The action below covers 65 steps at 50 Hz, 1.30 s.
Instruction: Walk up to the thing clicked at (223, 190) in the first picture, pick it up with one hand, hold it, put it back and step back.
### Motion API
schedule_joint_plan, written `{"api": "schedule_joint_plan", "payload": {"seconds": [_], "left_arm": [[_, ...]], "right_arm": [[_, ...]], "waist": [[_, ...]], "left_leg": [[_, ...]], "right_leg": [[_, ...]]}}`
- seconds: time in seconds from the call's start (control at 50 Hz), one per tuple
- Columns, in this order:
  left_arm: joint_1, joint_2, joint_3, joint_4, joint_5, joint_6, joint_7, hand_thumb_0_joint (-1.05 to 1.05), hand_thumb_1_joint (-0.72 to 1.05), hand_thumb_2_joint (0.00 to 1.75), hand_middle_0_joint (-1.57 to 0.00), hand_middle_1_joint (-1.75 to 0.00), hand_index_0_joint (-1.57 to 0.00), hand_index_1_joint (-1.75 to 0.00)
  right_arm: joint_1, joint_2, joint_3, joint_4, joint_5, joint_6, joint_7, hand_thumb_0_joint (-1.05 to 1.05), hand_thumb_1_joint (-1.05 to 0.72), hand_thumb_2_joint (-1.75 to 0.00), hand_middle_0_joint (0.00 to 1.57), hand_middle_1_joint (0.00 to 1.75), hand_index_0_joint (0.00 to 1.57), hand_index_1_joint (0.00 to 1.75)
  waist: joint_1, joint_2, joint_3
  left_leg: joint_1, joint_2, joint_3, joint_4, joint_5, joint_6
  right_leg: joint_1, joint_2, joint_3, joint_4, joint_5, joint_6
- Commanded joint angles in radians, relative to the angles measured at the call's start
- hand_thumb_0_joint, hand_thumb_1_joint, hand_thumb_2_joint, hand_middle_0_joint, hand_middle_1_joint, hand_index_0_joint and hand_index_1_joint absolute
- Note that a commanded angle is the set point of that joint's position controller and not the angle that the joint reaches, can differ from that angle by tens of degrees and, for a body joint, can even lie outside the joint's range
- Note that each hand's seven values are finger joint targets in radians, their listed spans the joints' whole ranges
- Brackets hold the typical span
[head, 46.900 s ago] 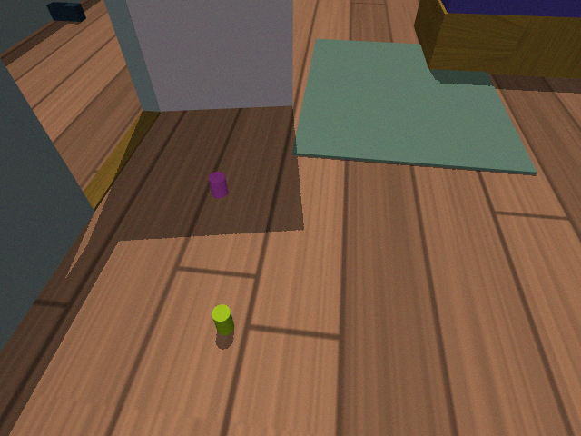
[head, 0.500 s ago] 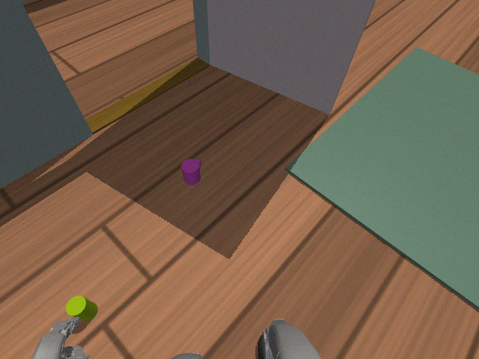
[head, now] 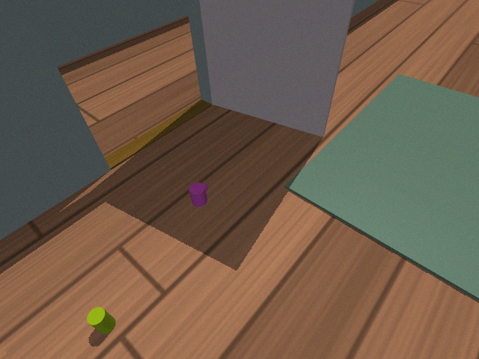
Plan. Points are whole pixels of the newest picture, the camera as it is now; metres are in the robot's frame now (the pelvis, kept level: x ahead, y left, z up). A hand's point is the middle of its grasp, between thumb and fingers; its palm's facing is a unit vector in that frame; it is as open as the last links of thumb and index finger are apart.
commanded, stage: step back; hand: left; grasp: from above
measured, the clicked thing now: (200, 192) +1.07 +0.25 -0.71
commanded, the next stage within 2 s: stand in 0.74 s
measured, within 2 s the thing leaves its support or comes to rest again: neither
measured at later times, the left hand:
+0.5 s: hand out of the picture +0.11 +0.26 -0.14, palm faces +0.05 -0.93 -0.37, open 7.4 cm
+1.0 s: hand out of the picture +0.14 +0.26 -0.14, palm faces +0.02 -0.94 -0.33, open 7.4 cm
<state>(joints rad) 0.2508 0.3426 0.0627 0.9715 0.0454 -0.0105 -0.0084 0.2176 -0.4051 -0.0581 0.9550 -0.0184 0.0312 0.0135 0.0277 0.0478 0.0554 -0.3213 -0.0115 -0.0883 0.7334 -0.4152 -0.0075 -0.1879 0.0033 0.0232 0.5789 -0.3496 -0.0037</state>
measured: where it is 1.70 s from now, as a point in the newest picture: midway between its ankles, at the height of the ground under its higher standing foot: outside the picture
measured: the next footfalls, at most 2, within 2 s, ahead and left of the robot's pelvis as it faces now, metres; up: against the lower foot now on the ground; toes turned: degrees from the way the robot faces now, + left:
right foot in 0.34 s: +0.08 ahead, -0.13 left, +0.00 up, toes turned -1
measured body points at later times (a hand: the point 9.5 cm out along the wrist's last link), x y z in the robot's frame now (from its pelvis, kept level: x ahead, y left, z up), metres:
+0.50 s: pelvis +0.02 -0.01 +0.00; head +0.03 -0.02 +0.45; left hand +0.10 +0.30 -0.11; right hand +0.09 -0.32 -0.13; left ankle +0.02 +0.12 -0.71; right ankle +0.04 -0.12 -0.73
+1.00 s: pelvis +0.05 +0.01 +0.02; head +0.07 +0.01 +0.46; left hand +0.14 +0.31 -0.12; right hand +0.18 -0.28 -0.11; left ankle +0.04 +0.13 -0.73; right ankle +0.04 -0.12 -0.73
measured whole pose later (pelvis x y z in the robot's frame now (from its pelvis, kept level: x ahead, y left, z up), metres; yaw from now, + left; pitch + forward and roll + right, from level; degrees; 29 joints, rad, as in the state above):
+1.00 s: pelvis +0.05 +0.01 +0.02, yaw +1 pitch -2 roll +0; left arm 0.05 0.34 0.01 1.11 0.00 -0.01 -0.01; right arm 0.04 -0.34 -0.01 1.08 0.00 -0.03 0.00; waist 0.02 0.00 0.08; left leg -0.12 0.00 -0.01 0.38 -0.22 0.00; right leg -0.11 -0.04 -0.03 0.37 -0.22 0.03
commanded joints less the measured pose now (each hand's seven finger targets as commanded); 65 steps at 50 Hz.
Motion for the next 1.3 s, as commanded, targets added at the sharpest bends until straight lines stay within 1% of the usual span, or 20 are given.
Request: {"api": "schedule_joint_plan", "payload": {"seconds": [0.0,0.04,0.06,0.08,0.1,0.18,0.24,0.3,0.32,0.34,0.36,0.38,0.44,0.52,0.56,0.6,0.62,0.68,0.9,1.28], "left_arm": [[-0.090,0.304,0.069,-0.095,-0.003,-0.021,0.011,0.00,0.90,0.90,-0.20,-0.30,-0.20,-0.30],[-0.095,0.249,0.041,-0.106,-0.009,-0.011,0.008,0.00,0.90,0.90,-0.20,-0.30,-0.20,-0.30],[-0.088,0.190,0.024,-0.116,-0.019,-0.011,0.005,0.00,0.90,0.90,-0.20,-0.30,-0.20,-0.30],[-0.120,0.192,0.027,-0.112,-0.033,-0.008,0.009,0.00,0.90,0.90,-0.20,-0.30,-0.20,-0.30],[-0.139,0.266,0.047,-0.103,-0.024,-0.008,0.015,0.00,0.90,0.90,-0.20,-0.30,-0.20,-0.30],[-0.090,0.239,0.044,-0.087,-0.026,-0.026,-0.002,0.00,0.90,0.90,-0.20,-0.30,-0.20,-0.30],[-0.085,0.214,0.043,-0.066,-0.029,-0.026,-0.005,0.00,0.90,0.90,-0.20,-0.30,-0.20,-0.30],[-0.001,0.208,0.047,-0.014,-0.021,-0.040,0.013,0.00,0.90,0.90,-0.20,-0.30,-0.20,-0.30],[0.022,0.245,0.060,-0.007,-0.015,-0.042,0.020,0.00,0.90,0.90,-0.20,-0.30,-0.20,-0.30],[0.025,0.310,0.075,-0.011,-0.002,-0.046,0.026,0.00,0.90,0.90,-0.20,-0.30,-0.20,-0.30],[-0.059,0.349,0.078,-0.039,-0.005,-0.046,0.026,0.00,0.90,0.90,-0.20,-0.30,-0.20,-0.30],[-0.158,0.355,0.075,-0.069,-0.003,-0.044,0.022,0.00,0.90,0.90,-0.20,-0.30,-0.20,-0.30],[-0.212,0.282,0.055,-0.078,-0.013,-0.044,0.019,0.00,0.90,0.90,-0.20,-0.30,-0.20,-0.30],[-0.224,0.279,0.046,-0.051,-0.022,-0.037,0.013,0.00,0.90,0.90,-0.20,-0.30,-0.20,-0.30],[-0.222,0.242,0.031,-0.049,-0.031,-0.029,0.011,0.00,0.90,0.90,-0.20,-0.30,-0.20,-0.30],[-0.191,0.186,0.015,-0.045,-0.054,-0.021,0.011,0.00,0.90,0.90,-0.20,-0.30,-0.20,-0.30],[-0.195,0.210,0.020,-0.017,-0.054,-0.019,0.015,0.00,0.90,0.90,-0.20,-0.30,-0.20,-0.30],[-0.195,0.234,0.021,0.008,-0.045,-0.037,0.020,0.00,0.90,0.90,-0.20,-0.30,-0.20,-0.30],[-0.215,0.207,-0.015,0.080,-0.043,-0.024,0.017,0.00,0.90,0.90,-0.20,-0.30,-0.20,-0.30],[-0.220,0.225,-0.022,0.117,-0.035,-0.032,0.014,0.00,0.90,0.90,-0.20,-0.30,-0.20,-0.30]], "right_arm": [[-0.059,-0.139,-0.037,-0.072,-0.008,-0.062,-0.005,0.00,-0.90,-0.90,0.20,0.30,0.20,0.30],[0.015,-0.158,-0.057,-0.036,-0.013,-0.080,-0.015,0.00,-0.90,-0.90,0.20,0.30,0.20,0.30],[0.052,-0.211,-0.071,-0.029,-0.022,-0.089,-0.020,0.00,-0.90,-0.90,0.20,0.30,0.20,0.30],[0.048,-0.282,-0.080,-0.031,-0.021,-0.090,-0.018,0.00,-0.90,-0.90,0.20,0.30,0.20,0.30],[0.047,-0.311,-0.091,-0.035,-0.018,-0.088,-0.014,0.00,-0.90,-0.90,0.20,0.30,0.20,0.30],[-0.006,-0.220,-0.064,-0.054,-0.023,-0.093,-0.015,0.00,-0.90,-0.90,0.20,0.30,0.20,0.30],[-0.033,-0.217,-0.061,-0.057,-0.019,-0.083,-0.013,0.00,-0.90,-0.90,0.20,0.30,0.20,0.30],[-0.100,-0.150,-0.030,-0.077,0.003,-0.057,-0.012,0.00,-0.90,-0.90,0.20,0.30,0.20,0.30],[-0.091,-0.108,-0.015,-0.085,0.010,-0.056,-0.015,0.00,-0.90,-0.90,0.20,0.30,0.20,0.30],[-0.073,-0.075,-0.004,-0.095,0.013,-0.054,-0.019,0.00,-0.90,-0.90,0.20,0.30,0.20,0.30],[-0.046,-0.100,-0.012,-0.072,0.004,-0.044,-0.028,0.00,-0.90,-0.90,0.20,0.30,0.20,0.30],[-0.001,-0.154,-0.030,-0.041,0.000,-0.042,-0.029,0.00,-0.90,-0.90,0.20,0.30,0.20,0.30],[0.032,-0.150,-0.026,0.004,0.005,-0.051,-0.019,0.00,-0.90,-0.90,0.20,0.30,0.20,0.30],[0.043,-0.123,-0.020,0.028,-0.004,-0.060,-0.015,0.00,-0.90,-0.90,0.20,0.30,0.20,0.30],[0.055,-0.134,-0.026,0.041,-0.013,-0.071,-0.025,0.00,-0.90,-0.90,0.20,0.30,0.20,0.30],[-0.038,-0.207,-0.034,0.018,-0.012,-0.084,-0.031,0.00,-0.90,-0.90,0.20,0.30,0.20,0.30],[-0.099,-0.225,-0.032,0.014,-0.006,-0.081,-0.027,0.00,-0.90,-0.90,0.20,0.30,0.20,0.30],[-0.092,-0.156,-0.013,0.029,0.005,-0.077,-0.027,0.00,-0.90,-0.90,0.20,0.30,0.20,0.30],[-0.162,-0.157,0.004,0.075,0.016,-0.077,-0.031,0.00,-0.90,-0.90,0.20,0.30,0.20,0.30],[-0.202,-0.146,0.015,0.120,0.010,-0.069,-0.012,0.00,-0.90,-0.90,0.20,0.30,0.20,0.30]], "waist": [[0.000,-0.251,0.018],[-0.040,-0.181,-0.044],[-0.054,-0.006,-0.090],[-0.052,0.097,-0.071],[-0.068,0.068,-0.025],[-0.025,0.088,-0.004],[-0.032,0.137,-0.019],[0.042,0.072,-0.059],[0.054,-0.021,-0.087],[0.051,-0.181,-0.072],[0.032,-0.171,-0.052],[-0.004,-0.158,-0.002],[-0.028,-0.172,0.024],[-0.033,-0.193,-0.019],[-0.048,-0.150,-0.069],[0.001,0.019,-0.097],[0.011,0.031,-0.075],[-0.002,-0.003,-0.136],[-0.024,-0.031,-0.159],[-0.030,-0.057,-0.097]], "left_leg": [[0.028,-0.016,0.107,-0.235,0.015,0.001],[0.235,0.004,0.024,-0.357,0.146,0.027],[0.337,0.164,-0.229,-0.429,0.084,0.081],[0.303,0.306,-0.454,-0.482,-0.128,0.183],[0.197,0.360,-0.511,-0.515,-0.225,0.257],[0.190,0.242,-0.259,-0.450,0.055,0.197],[0.091,0.205,-0.176,-0.419,0.114,0.167],[-0.067,0.125,-0.053,-0.231,0.144,0.092],[-0.142,0.075,-0.025,-0.133,0.112,0.057],[-0.250,-0.036,-0.009,0.013,-0.017,0.020],[-0.181,-0.015,-0.017,0.103,-0.146,0.013],[-0.085,0.027,-0.020,0.144,-0.154,0.006],[-0.027,0.036,0.000,0.019,-0.065,0.014],[0.095,0.013,0.086,-0.209,0.091,0.014],[0.173,0.045,0.028,-0.342,0.290,0.026],[0.145,0.224,-0.203,-0.384,0.442,0.109],[0.080,0.235,-0.195,-0.352,0.421,0.146],[0.128,0.133,-0.029,-0.269,0.666,0.058],[0.265,0.152,-0.012,-0.374,0.666,0.035],[0.230,0.136,-0.006,-0.475,0.338,0.017]], "right_leg": [[-0.017,-0.205,0.202,-0.197,0.011,-0.140],[-0.103,-0.157,0.135,-0.047,0.120,-0.096],[-0.234,-0.073,0.056,0.123,0.067,-0.050],[-0.334,0.011,-0.044,0.220,-0.173,-0.026],[-0.310,-0.031,0.026,0.315,-0.233,-0.031],[-0.280,-0.060,0.018,0.225,-0.149,-0.029],[-0.118,-0.022,-0.039,0.069,-0.062,-0.017],[0.152,0.008,-0.065,-0.170,0.135,-0.020],[0.236,-0.062,0.052,-0.190,0.109,-0.041],[0.230,-0.235,0.324,-0.298,-0.014,-0.094],[0.064,-0.380,0.445,-0.368,-0.221,-0.182],[-0.091,-0.417,0.474,-0.362,-0.268,-0.242],[-0.117,-0.294,0.254,-0.309,-0.097,-0.177],[-0.093,-0.222,0.123,-0.196,0.117,-0.124],[-0.061,-0.186,0.063,-0.080,0.312,-0.072],[-0.061,-0.061,-0.029,0.004,0.156,-0.005],[0.000,-0.050,-0.024,-0.044,0.040,-0.008],[0.118,-0.113,0.006,-0.104,0.364,-0.028],[0.152,-0.132,0.012,-0.207,0.475,-0.012],[0.097,-0.146,0.038,-0.329,0.241,-0.011]]}}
